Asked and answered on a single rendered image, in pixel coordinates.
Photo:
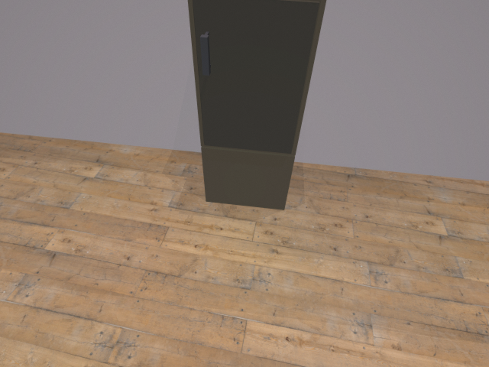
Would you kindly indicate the handle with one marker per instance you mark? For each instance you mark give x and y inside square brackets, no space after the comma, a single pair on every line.
[206,66]

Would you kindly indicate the cupboard door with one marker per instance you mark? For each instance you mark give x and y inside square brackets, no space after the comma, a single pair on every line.
[259,54]

